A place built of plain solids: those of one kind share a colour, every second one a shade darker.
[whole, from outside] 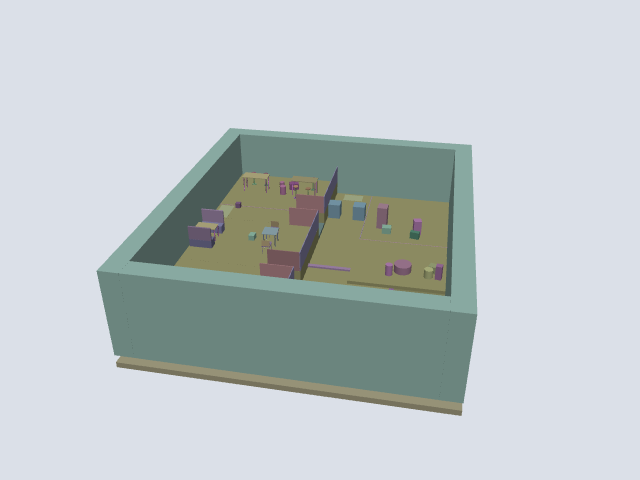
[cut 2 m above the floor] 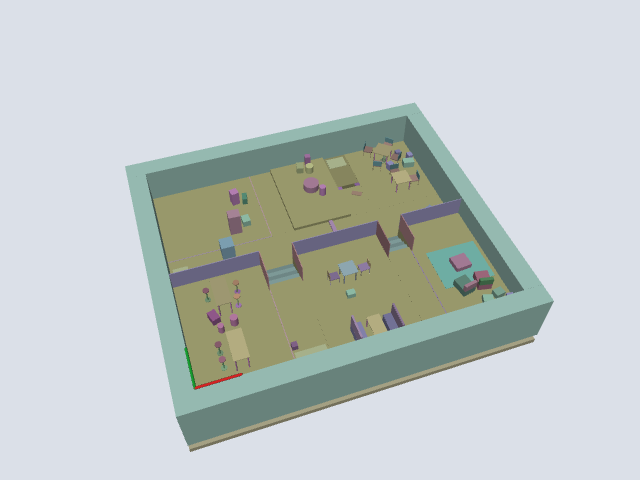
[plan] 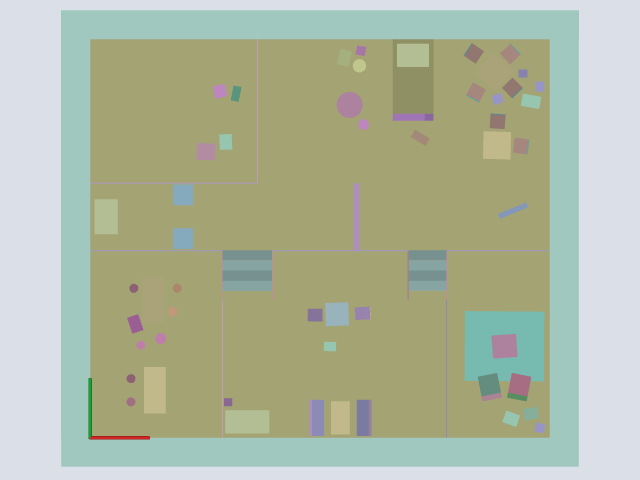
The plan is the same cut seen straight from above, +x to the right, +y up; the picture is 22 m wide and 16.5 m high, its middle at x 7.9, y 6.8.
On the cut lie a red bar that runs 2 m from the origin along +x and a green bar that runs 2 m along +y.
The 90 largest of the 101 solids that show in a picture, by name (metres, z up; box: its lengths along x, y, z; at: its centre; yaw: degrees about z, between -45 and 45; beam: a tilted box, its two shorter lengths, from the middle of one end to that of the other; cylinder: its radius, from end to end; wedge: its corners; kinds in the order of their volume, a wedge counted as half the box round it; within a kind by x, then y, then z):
{
 "wall_1": {"box": [1.0, 13.7, 4.6], "at": [-0.5, 6.85, 1.3]},
 "wall_2": {"box": [17.8, 1.0, 4.6], "at": [7.9, -0.5, 1.3]},
 "wall_3": {"box": [17.8, 1.0, 4.6], "at": [7.9, 14.2, 1.3]},
 "wall_4": {"box": [1.0, 13.7, 4.6], "at": [16.3, 6.85, 1.3]},
 "floor_1": {"box": [4.55, 6.45, 1.01], "at": [2.27, 3.23, 0.3]},
 "floor_2": {"box": [5.75, 4.95, 1.0], "at": [2.88, 11.22, -0.5]},
 "floor_3": {"box": [1.7, 5.05, 1.0], "at": [5.4, 2.52, 0.3]},
 "floor_4": {"box": [1.3, 4.95, 1.0], "at": [6.4, 11.22, -0.5]},
 "floor_5": {"box": [15.8, 2.3, 1.0], "at": [7.9, 7.6, -0.5]},
 "floor_6": {"box": [4.7, 6.45, 1.0], "at": [8.6, 3.23, 0.3]},
 "floor_7": {"box": [3.35, 4.95, 1.18], "at": [8.72, 11.22, -0.41]},
 "floor_8": {"box": [1.4, 2.15, 1.0], "at": [11.1, 9.82, -0.5]},
 "floor_9": {"box": [1.4, 2.56, 1.0], "at": [11.1, 12.42, -0.5]},
 "floor_10": {"box": [1.3, 5.05, 1.0], "at": [11.6, 2.52, 0.3]},
 "floor_11": {"box": [4.0, 4.95, 1.0], "at": [13.8, 11.22, -0.5]},
 "floor_12": {"box": [3.55, 6.45, 1.0], "at": [14.03, 3.23, 0.3]},
 "floor_base_1": {"box": [17.8, 15.7, 0.3], "at": [7.9, 6.85, -1.57]},
 "step_tread_1": {"box": [1.7, 0.35, 0.84], "at": [5.4, 5.22, 0.22]},
 "step_tread_2": {"box": [1.7, 0.35, 0.68], "at": [5.4, 5.58, 0.14]},
 "step_tread_3": {"box": [1.7, 0.35, 0.52], "at": [5.4, 5.92, 0.06]},
 "step_tread_4": {"box": [1.7, 0.35, 0.36], "at": [5.4, 6.28, -0.02]},
 "step_tread_5": {"box": [1.3, 0.35, 0.84], "at": [11.6, 5.22, 0.22]},
 "step_tread_6": {"box": [1.3, 0.35, 0.68], "at": [11.6, 5.58, 0.14]},
 "step_tread_7": {"box": [1.3, 0.35, 0.52], "at": [11.6, 5.92, 0.06]},
 "step_tread_8": {"box": [1.3, 0.35, 0.36], "at": [11.6, 6.28, -0.02]},
 "neck_1": {"box": [0.7, 0.72, 0.9], "at": [3.19, 6.85, 0.45]},
 "neck_2": {"box": [0.7, 0.72, 0.9], "at": [3.19, 8.35, 0.45]},
 "bench_seat_1": {"box": [0.51, 1.25, 0.45], "at": [7.78, 0.69, 1.02]},
 "bench_seat_2": {"box": [0.51, 1.25, 0.45], "at": [9.42, 0.69, 1.02]},
 "rail_rim_1": {"box": [4.55, 0.04, 1.1], "at": [2.27, 6.43, 1.36]},
 "rail_rim_2": {"box": [4.7, 0.04, 1.1], "at": [8.6, 6.43, 1.35]},
 "rail_rim_3": {"box": [3.55, 0.04, 1.1], "at": [14.03, 6.43, 1.35]},
 "speaker_stack_1": {"box": [0.65, 0.58, 1.35], "at": [3.98, 9.84, 0.68], "yaw": -2.4},
 "low_1": {"cylinder": 0.45, "from": [8.92, 11.44, 0.18], "to": [8.92, 11.44, 0.6]},
 "low_2": {"box": [0.85, 0.8, 0.28], "at": [14.24, 3.15, 0.95], "yaw": 4.0},
 "low_rug_1": {"box": [2.73, 2.4, 0.06], "at": [14.24, 3.15, 0.78], "yaw": -0.4},
 "carton_1": {"box": [0.43, 0.53, 0.39], "at": [4.66, 10.17, 0.2], "yaw": 2.4},
 "carton_2": {"box": [0.42, 0.32, 0.3], "at": [8.24, 3.14, 0.95], "yaw": -1.5},
 "carton_3": {"box": [0.51, 0.42, 0.28], "at": [14.47, 0.66, 0.94], "yaw": -19.4},
 "carton_4": {"box": [0.49, 0.41, 0.31], "at": [15.15, 0.83, 0.95], "yaw": 9.8},
 "carton_5": {"box": [0.65, 0.43, 0.4], "at": [15.15, 11.57, 0.2], "yaw": -9.8},
 "bin_1": {"box": [0.43, 0.44, 0.88], "at": [4.46, 11.91, 0.44], "yaw": 10.5},
 "bin_2": {"box": [0.32, 0.32, 0.79], "at": [9.31, 13.31, 0.57], "yaw": -10.7},
 "bin_3": {"cylinder": 0.18, "from": [9.4, 10.77, 0.18], "to": [9.4, 10.77, 0.78]},
 "rail_1": {"box": [0.04, 1.66, 1.1], "at": [4.53, 5.58, 1.36]},
 "rail_2": {"box": [0.04, 1.66, 1.1], "at": [6.27, 5.58, 1.35]},
 "rail_3": {"box": [0.04, 1.66, 1.1], "at": [10.93, 5.58, 1.35]},
 "rail_4": {"box": [0.04, 1.66, 1.1], "at": [12.27, 5.58, 1.35]},
 "floor_gap_1": {"box": [1.4, 0.24, 0.75], "at": [11.1, 11.02, -1.02]},
 "arm3a_seat_1": {"box": [0.69, 0.87, 0.4], "at": [13.74, 1.74, 1.01], "yaw": 11.3},
 "arm3b_seat_1": {"box": [0.69, 0.87, 0.4], "at": [14.75, 1.74, 1.01], "yaw": -10.8},
 "top_1": {"box": [0.75, 1.6, 0.042], "at": [2.17, 4.74, 1.79]},
 "top_2": {"box": [0.75, 1.6, 0.042], "at": [2.22, 1.64, 1.79]},
 "top_3": {"box": [0.65, 1.15, 0.044], "at": [8.6, 0.69, 1.53]},
 "top_4": {"box": [0.95, 0.95, 0.044], "at": [13.89, 12.58, 0.74], "yaw": -41.8},
 "top_5": {"box": [0.95, 0.95, 0.044], "at": [13.98, 10.05, 0.74], "yaw": -1.5},
 "bench_back_1": {"box": [0.1, 1.25, 0.75], "at": [7.58, 0.69, 1.62]},
 "bench_back_2": {"box": [0.1, 1.25, 0.75], "at": [9.62, 0.69, 1.62]},
 "cable_reel_1": {"box": [0.35, 0.33, 0.44], "at": [14.01, 11.65, 0.22], "yaw": 18.5},
 "cable_reel_2": {"box": [0.31, 0.28, 0.4], "at": [14.88, 12.53, 0.2], "yaw": 0.3},
 "cable_reel_3": {"box": [0.33, 0.32, 0.48], "at": [15.46, 0.34, 1.04], "yaw": -9.6},
 "cable_reel_4": {"box": [0.3, 0.35, 0.4], "at": [15.46, 12.07, 0.2], "yaw": 2.0},
 "low_mat_1": {"box": [0.8, 1.2, 0.06], "at": [0.55, 7.6, -0.02]},
 "low_mat_2": {"box": [1.52, 0.8, 0.06], "at": [5.4, 0.55, 0.78]},
 "low_mat_3": {"box": [1.1, 0.8, 0.06], "at": [11.1, 13.15, -0.02]},
 "crate_1": {"box": [0.41, 0.58, 0.4], "at": [1.55, 3.91, 1.01], "yaw": 18.2},
 "keg_1": {"cylinder": 0.15, "from": [1.74, 3.19, 0.81], "to": [1.74, 3.19, 1.29]},
 "keg_2": {"cylinder": 0.19, "from": [2.42, 3.41, 0.81], "to": [2.42, 3.41, 1.34]},
 "monitor_wedge_1": {"box": [0.41, 0.54, 0.4], "at": [8.74, 13.06, 0.38], "yaw": -13.9},
 "chair_seat_1": {"box": [0.51, 0.52, 0.05], "at": [13.19, 13.21, 0.42], "yaw": -33.7},
 "chair_seat_2": {"box": [0.52, 0.51, 0.05], "at": [13.26, 11.87, 0.42], "yaw": -27.9},
 "chair_seat_3": {"box": [0.52, 0.51, 0.05], "at": [14.01, 10.88, 0.42], "yaw": -3.4},
 "chair_seat_4": {"box": [0.51, 0.52, 0.05], "at": [14.45, 13.2, 0.42], "yaw": 43.1},
 "chair_seat_5": {"box": [0.52, 0.51, 0.05], "at": [14.51, 12.03, 0.42], "yaw": 44.3},
 "chair_seat_6": {"box": [0.51, 0.52, 0.05], "at": [14.81, 10.03, 0.42], "yaw": -7.2},
 "pouf_1": {"cylinder": 0.23, "from": [9.26, 12.79, 0.18], "to": [9.26, 12.79, 0.65]},
 "step_hump_1": {"box": [0.22, 2.3, 0.15], "at": [9.16, 7.6, 0.03]},
 "bag_1": {"box": [0.28, 0.52, 0.41], "at": [5.02, 11.83, 0.2], "yaw": -11.1},
 "arm3a_back_1": {"box": [0.69, 0.18, 0.37], "at": [13.8, 1.4, 1.4], "yaw": 11.3},
 "arm3b_back_1": {"box": [0.69, 0.18, 0.37], "at": [14.68, 1.4, 1.4], "yaw": -10.8},
 "edge_crate_1": {"box": [0.28, 0.28, 0.3], "at": [4.74, 1.23, 0.95]},
 "low_stripE_1": {"box": [0.04, 4.75, 0.06], "at": [4.55, 2.38, 0.79]},
 "low_stripE_2": {"box": [0.04, 4.95, 0.06], "at": [5.75, 11.22, -0.02]},
 "inway_plank_1": {"box": [1.05, 0.19, 0.1], "at": [14.53, 7.81, 0.0], "yaw": 22.1},
 "zsewr_top_1": {"box": [0.8, 0.8, 0.03], "at": [8.49, 4.25, 1.53], "yaw": 2.1},
 "zsewr_chair_seat_1": {"box": [0.53, 0.44, 0.04], "at": [7.72, 4.22, 1.23], "yaw": -0.7},
 "zsewr_chair_seat_2": {"box": [0.53, 0.44, 0.04], "at": [9.37, 4.28, 1.23], "yaw": 2.7},
 "inway_grating_1": {"box": [0.6, 0.3, 0.08], "at": [11.35, 10.31, -0.01], "yaw": -31.3},
 "low_stripS_1": {"box": [5.75, 0.04, 0.06], "at": [2.88, 8.75, -0.02]},
 "low_stripW_1": {"box": [0.04, 4.75, 0.06], "at": [12.25, 2.38, 0.78]}
}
